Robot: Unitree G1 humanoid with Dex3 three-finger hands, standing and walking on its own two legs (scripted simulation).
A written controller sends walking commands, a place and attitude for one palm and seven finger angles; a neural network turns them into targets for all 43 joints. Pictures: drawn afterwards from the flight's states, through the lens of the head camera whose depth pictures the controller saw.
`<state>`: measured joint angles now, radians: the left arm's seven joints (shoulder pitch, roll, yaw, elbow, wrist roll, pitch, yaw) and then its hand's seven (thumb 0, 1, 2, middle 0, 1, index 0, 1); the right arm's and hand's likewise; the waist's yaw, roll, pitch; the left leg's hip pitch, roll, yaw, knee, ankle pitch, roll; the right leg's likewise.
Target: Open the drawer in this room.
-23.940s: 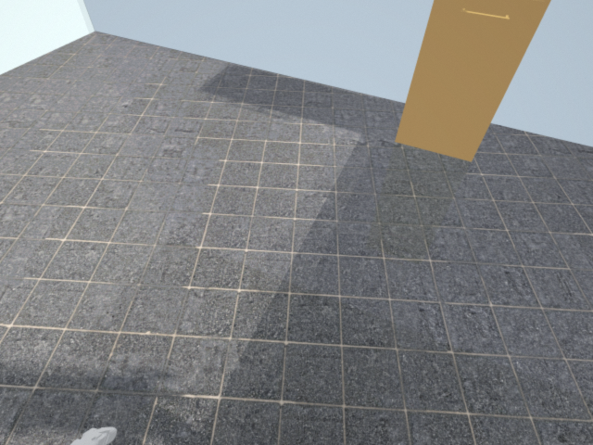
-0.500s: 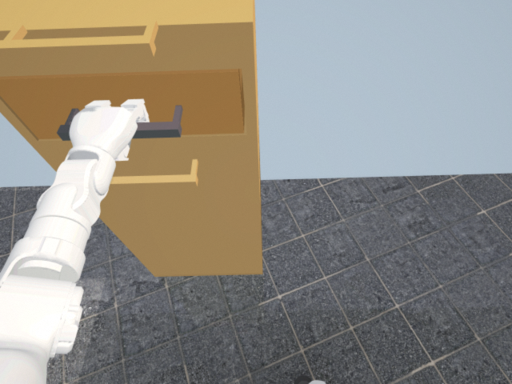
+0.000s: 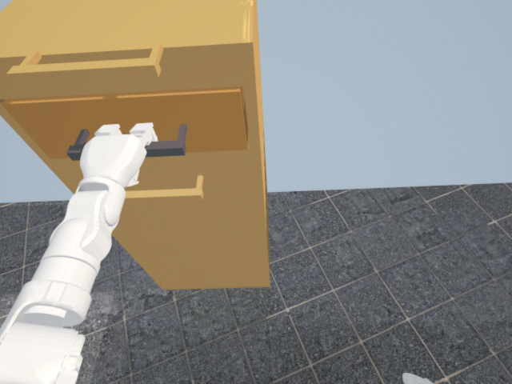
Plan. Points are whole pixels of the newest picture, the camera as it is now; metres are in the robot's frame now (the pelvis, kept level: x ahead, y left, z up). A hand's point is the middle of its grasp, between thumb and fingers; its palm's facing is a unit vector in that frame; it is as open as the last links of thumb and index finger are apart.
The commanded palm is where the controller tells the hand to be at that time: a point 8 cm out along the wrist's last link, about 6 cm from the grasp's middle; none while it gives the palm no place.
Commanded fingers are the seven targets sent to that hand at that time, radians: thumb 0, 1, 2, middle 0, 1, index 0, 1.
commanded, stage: pull the drawer open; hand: left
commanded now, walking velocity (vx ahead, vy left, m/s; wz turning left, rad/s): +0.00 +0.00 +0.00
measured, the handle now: (130, 141) +0.48 +0.24 +0.10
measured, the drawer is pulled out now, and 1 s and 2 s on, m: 0.01 0.09 0.21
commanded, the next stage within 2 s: none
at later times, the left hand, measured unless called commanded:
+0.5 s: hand (124, 182) +0.41 +0.24 +0.08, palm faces -0.03 -0.01 -1.00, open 5.4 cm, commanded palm +0.38 +0.24 +0.14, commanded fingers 0.00 0.90 0.90 -0.40 -1.35 -0.40 -1.35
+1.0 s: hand (115, 222) +0.33 +0.23 +0.08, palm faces +0.03 -0.06 -1.00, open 5.7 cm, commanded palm +0.28 +0.23 +0.14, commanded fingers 0.00 0.90 0.90 -0.40 -1.35 -0.40 -1.35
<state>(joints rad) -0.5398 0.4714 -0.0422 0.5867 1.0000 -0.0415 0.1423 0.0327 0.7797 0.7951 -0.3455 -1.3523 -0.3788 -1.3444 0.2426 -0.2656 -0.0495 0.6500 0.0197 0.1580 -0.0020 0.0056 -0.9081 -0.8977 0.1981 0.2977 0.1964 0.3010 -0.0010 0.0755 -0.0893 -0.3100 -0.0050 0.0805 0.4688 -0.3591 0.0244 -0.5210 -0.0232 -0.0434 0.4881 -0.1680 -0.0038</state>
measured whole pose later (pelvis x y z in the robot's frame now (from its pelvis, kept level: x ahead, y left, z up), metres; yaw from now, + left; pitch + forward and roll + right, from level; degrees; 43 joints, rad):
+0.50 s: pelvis +0.00 -0.01 +0.00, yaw +2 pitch +10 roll +0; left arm -0.62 0.47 -0.09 0.68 1.00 -0.09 0.11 -0.01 0.76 0.85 -0.39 -1.35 -0.40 -1.35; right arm 0.20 -0.26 -0.03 0.66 0.01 0.14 -0.03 0.00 -0.91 -0.90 0.20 0.30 0.20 0.30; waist 0.03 0.06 -0.08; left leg -0.30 -0.01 0.04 0.48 -0.36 0.02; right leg -0.50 -0.04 -0.08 0.51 -0.18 -0.01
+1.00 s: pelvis +0.00 +0.00 +0.00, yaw +0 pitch +7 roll +0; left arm -0.13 0.44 -0.05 0.13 0.96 0.03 0.12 0.02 0.78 0.81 -0.29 -1.34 -0.34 -1.29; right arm 0.17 -0.28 -0.05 0.63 0.02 0.14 0.01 0.01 -0.91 -0.90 0.20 0.30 0.19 0.30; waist 0.05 0.10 -0.06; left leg -0.19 -0.01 0.08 0.41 -0.34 0.02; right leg -0.41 -0.02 -0.04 0.45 -0.17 0.00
